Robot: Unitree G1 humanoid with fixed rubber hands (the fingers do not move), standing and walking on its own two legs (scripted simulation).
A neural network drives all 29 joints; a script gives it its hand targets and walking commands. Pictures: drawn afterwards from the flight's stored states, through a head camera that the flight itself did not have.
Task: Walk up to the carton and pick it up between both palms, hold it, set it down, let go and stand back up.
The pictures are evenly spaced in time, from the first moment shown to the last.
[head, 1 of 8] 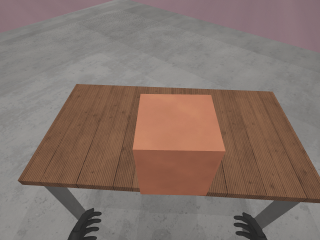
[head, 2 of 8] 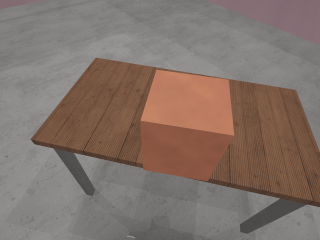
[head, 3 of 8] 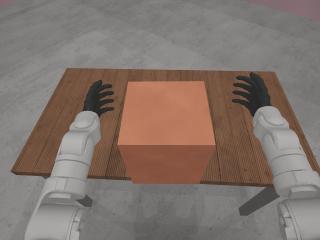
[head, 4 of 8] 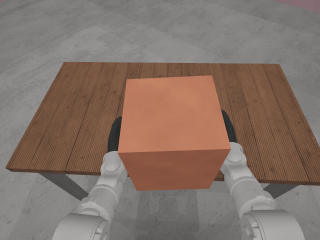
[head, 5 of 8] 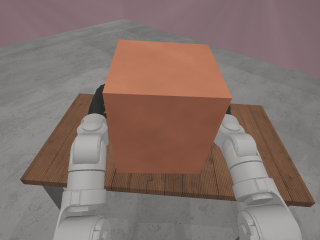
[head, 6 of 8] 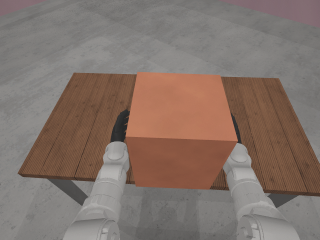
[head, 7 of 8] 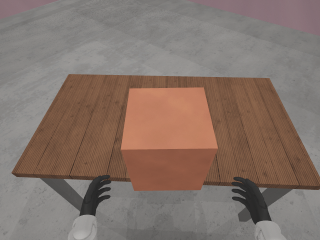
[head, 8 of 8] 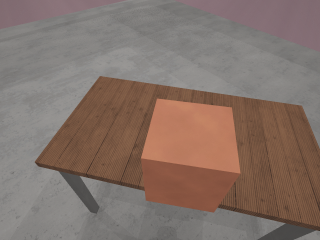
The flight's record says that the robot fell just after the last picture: no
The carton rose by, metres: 0.21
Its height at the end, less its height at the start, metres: +0.00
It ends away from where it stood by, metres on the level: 0.02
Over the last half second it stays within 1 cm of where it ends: yes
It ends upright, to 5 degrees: yes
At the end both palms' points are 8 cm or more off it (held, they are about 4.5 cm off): yes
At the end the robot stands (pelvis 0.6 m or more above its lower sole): yes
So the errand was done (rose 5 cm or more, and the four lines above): yes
